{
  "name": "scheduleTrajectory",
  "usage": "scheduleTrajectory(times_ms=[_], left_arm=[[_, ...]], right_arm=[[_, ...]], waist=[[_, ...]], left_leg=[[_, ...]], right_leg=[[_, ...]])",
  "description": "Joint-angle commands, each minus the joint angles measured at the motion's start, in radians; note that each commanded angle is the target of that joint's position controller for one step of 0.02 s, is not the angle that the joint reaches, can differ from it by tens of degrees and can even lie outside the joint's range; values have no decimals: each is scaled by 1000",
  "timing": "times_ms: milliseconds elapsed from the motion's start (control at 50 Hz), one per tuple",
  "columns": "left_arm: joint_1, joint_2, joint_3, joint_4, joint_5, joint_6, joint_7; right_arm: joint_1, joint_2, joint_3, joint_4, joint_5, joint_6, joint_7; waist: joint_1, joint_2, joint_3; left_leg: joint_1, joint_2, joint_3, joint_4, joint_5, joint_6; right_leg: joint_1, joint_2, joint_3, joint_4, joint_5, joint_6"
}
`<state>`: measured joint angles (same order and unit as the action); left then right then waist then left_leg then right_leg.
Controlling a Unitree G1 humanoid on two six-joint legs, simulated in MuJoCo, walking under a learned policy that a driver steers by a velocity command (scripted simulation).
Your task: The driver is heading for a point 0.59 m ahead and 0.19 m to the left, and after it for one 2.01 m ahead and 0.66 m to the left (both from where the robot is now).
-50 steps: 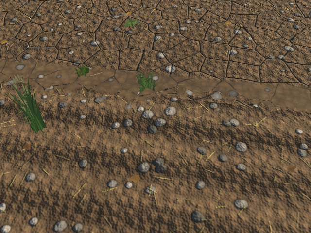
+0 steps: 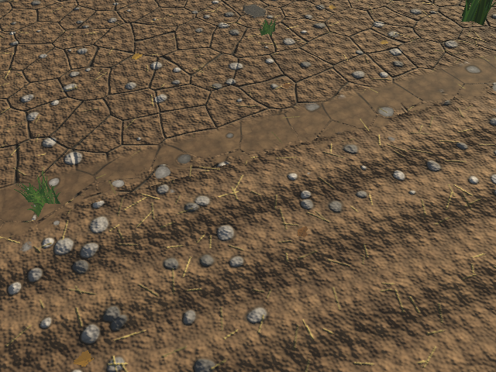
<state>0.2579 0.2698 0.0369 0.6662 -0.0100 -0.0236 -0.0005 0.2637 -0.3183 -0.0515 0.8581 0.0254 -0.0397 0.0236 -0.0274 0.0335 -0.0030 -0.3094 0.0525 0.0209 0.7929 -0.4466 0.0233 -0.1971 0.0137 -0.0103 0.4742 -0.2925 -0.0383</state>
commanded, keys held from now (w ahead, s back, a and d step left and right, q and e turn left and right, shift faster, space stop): w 0.04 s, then w+q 0.54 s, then q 0.42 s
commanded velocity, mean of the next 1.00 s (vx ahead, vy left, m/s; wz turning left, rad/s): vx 0.36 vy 0.00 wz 0.40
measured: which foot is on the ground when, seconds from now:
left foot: up 0.00-0.40, down 0.42-0.86, up 0.88-1.00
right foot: down 0.00-0.42, up 0.44-0.84, down 0.86-1.00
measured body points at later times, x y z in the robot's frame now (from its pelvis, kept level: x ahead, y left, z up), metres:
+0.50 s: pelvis +0.24 +0.05 -0.02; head +0.29 +0.06 +0.43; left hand +0.23 +0.33 -0.14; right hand +0.47 -0.18 -0.11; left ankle +0.32 +0.13 -0.74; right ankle +0.06 -0.11 -0.64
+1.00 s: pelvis +0.47 +0.06 -0.01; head +0.51 +0.07 +0.44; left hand +0.52 +0.37 -0.08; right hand +0.71 -0.15 -0.12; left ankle +0.34 +0.14 -0.65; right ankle +0.61 +0.01 -0.74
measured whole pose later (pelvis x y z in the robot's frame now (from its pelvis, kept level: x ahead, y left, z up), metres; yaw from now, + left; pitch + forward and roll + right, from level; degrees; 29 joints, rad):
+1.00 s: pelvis +0.47 +0.06 -0.01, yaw +30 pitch +1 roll +0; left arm 0.10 0.25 0.02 0.60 0.03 -0.04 0.02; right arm 0.23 -0.33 -0.07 0.70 0.03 0.05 -0.03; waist -0.03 0.03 0.06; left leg -0.45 -0.07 -0.10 1.20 -0.52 -0.07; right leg -0.42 0.01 -0.01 0.50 -0.11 -0.02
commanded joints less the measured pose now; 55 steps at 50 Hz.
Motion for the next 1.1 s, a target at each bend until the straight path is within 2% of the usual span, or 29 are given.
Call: scheduleTrajectory(times_ms=[20, 60, 120, 200, 300, 360, 380, 400, 420, 440, 460, 480, 500, 520, 560, 620, 680, 760, 820, 840, 860, 880, 900, 920, 940, 960, 1000, 1040, 1100], left_arm=[[132, 163, 48, -25, 8, -43, -3], [88, 142, 39, -30, 7, -48, -1], [99, 144, 44, -21, 17, -54, 7], [119, 158, 50, 8, 21, -63, 11], [160, 174, 59, 56, 2, -63, 15], [146, 205, 67, 57, 6, -43, 26], [142, 219, 70, 54, 10, -31, 34], [130, 224, 69, 48, 10, -20, 40], [141, 223, 62, 32, 16, -24, 48], [258, 65, 14, -13, 36, -50, 26], [176, 122, 14, -13, 7, -92, 12], [65, 169, 28, -52, -36, -113, 1], [19, 165, 20, -68, -32, -126, 3], [-2, 160, 23, -67, -6, -130, 10], [34, 165, 33, -64, 16, -107, 13], [32, 134, 26, -71, 35, -77, 19], [-65, 85, 9, -95, 46, -77, 24], [-182, 96, 13, -122, 15, -76, 11], [-140, 145, 38, -116, 17, -81, 5], [-93, 148, 43, -103, 24, -88, 6], [-45, 182, 50, -104, 41, -94, 12], [-39, 225, 51, -127, 62, -84, 22], [8, 215, 61, -103, 47, -60, 16], [-33, 159, 48, -126, 33, -47, 16], [-60, 121, 37, -132, 32, -33, 21], [-102, 104, 28, -134, 32, -20, 24], [-149, 127, 34, -122, 41, -7, 28], [-145, 126, 40, -107, 46, -5, 31], [-143, 143, 52, -89, 34, -1, 35]], right_arm=[[-145, -124, -28, -117, 20, -51, 14], [-146, -114, -30, -103, -2, -53, 19], [-145, -63, -14, -92, 1, -45, 27], [-229, -28, 4, -134, 3, -37, 30], [-333, -22, 15, -200, 2, -44, 56], [-291, -60, -2, -216, -1, -44, 66], [-210, -93, -20, -204, 0, -38, 62], [-61, -135, -45, -172, 3, -33, 53], [95, -193, -72, -147, 6, -22, 34], [149, -292, -92, -151, 2, -19, 22], [159, -221, -73, -163, 3, -24, 18], [120, -183, -63, -159, -6, -28, 13], [61, -159, -56, -171, -3, -32, 10], [-6, -135, -49, -186, -8, -34, 8], [-73, -107, -40, -217, -25, -34, 1], [-81, -126, -46, -210, -21, -38, -11], [-63, -148, -55, -192, -10, -20, -28], [16, -150, -59, -164, 7, 24, -49], [-12, -130, -56, -178, -1, 41, -58], [-42, -113, -51, -192, 0, 43, -59], [-29, -65, -36, -210, -10, 39, -56], [110, 8, -15, -210, -33, 33, -50], [215, -67, -18, -205, -8, 31, -42], [174, -152, -45, -176, 2, 47, -46], [76, -177, -58, -191, 4, 67, -52], [37, -166, -61, -201, 6, 89, -59], [22, -113, -52, -222, 5, 109, -62], [27, -72, -44, -230, 0, 108, -63], [-19, -57, -37, -258, -11, 104, -54]], waist=[[86, -196, 90], [64, -168, 110], [64, -129, 81], [88, -122, 115], [105, -104, 151], [57, -149, 65], [11, -169, -5], [-70, -157, -96], [-143, -98, -182], [-40, 192, -317], [-100, 125, -447], [-110, 78, -277], [-71, -14, -164], [-24, -63, -82], [42, -9, -37], [65, -3, 14], [34, 13, -2], [-23, 54, -60], [16, 87, -81], [50, 87, -92], [63, 28, -168], [-6, -218, -270], [-17, -363, -373], [9, -210, -296], [35, -137, -212], [30, -113, -151], [9, -166, -60], [12, -193, -71], [29, -180, -113]], left_leg=[[-547, 58, -64, 276, 39, 31], [-535, 79, -65, 233, 182, 18], [-505, 66, -43, 183, 330, -20], [-415, 25, -34, -29, 491, -42], [-376, -9, -5, -205, 513, 16], [-270, -81, 61, -216, 387, 74], [-171, -119, 86, -204, 338, 97], [39, -159, 102, -231, 354, 128], [353, -92, -37, -229, 354, 172], [737, 209, -614, -269, 158, 373], [784, 275, -906, -458, 29, 414], [675, 249, -751, -496, 47, 351], [507, 204, -625, -506, 115, 313], [344, 163, -540, -521, 223, 291], [160, 110, -452, -571, 355, 293], [-7, 78, -328, -578, 662, 297], [-80, -16, -207, -507, 810, 222], [21, -12, -299, -420, 637, 161], [131, 16, -419, -290, 585, 124], [127, -11, -418, -217, 552, 96], [83, -67, -376, -59, 432, 55], [-120, -180, -276, 197, -175, -3], [-267, -176, -209, 398, -301, -39], [-306, -116, -206, 497, -207, -78], [-332, -93, -170, 531, -123, -101], [-323, -72, -152, 522, -80, -118], [-254, -50, -97, 439, -14, -128], [-214, -49, -61, 359, -2, -129], [-183, -10, -56, 234, 27, -117]], right_leg=[[293, -319, 470, -323, -258, -208], [267, -274, 340, -350, -32, -169], [245, -234, 175, -362, 224, -150], [158, -210, 25, -395, 274, -131], [242, -264, -54, -379, 373, -114], [343, -276, -101, -205, 881, -78], [363, -269, -118, -71, 1065, -60], [299, -242, -146, 138, 1134, -33], [59, -215, -137, 406, 933, 4], [-399, -14, -89, 832, -37, 80], [-502, 47, 133, 982, -266, 67], [-595, -16, 153, 972, -195, 47], [-575, -64, 137, 880, -115, 30], [-529, -95, 123, 784, -75, 33], [-417, -124, 122, 712, -35, 49], [-367, -116, 71, 579, 5, 101], [-279, -52, 31, 340, 209, 127], [-222, 26, 58, 107, 349, 128], [-192, 20, 111, 13, 282, 88], [-120, 1, 99, -61, 361, 64], [45, -111, 163, -74, 529, 11], [318, -363, 394, 7, 959, -107], [408, -522, 672, -34, 792, -264], [324, -457, 618, -69, 567, -242], [247, -385, 475, -80, 431, -191], [152, -328, 376, -104, 362, -165], [-16, -250, 228, -165, 307, -151], [-19, -243, 159, -181, 356, -172], [26, -297, 128, -179, 409, -207]])
Keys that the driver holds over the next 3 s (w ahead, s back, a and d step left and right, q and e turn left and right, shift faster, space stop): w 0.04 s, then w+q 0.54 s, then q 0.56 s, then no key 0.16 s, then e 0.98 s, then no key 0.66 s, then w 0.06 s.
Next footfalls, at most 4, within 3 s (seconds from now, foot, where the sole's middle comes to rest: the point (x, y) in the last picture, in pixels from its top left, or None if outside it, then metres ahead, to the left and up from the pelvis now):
0.42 left None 0.36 0.14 -0.78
0.86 right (254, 325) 0.64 0.03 -0.78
1.28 left None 0.45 0.20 -0.78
1.78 right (269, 363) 0.54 -0.01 -0.78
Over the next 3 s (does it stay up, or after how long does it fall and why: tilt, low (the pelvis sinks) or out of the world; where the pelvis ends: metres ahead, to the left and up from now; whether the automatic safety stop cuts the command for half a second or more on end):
stays up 0.47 0.06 0.00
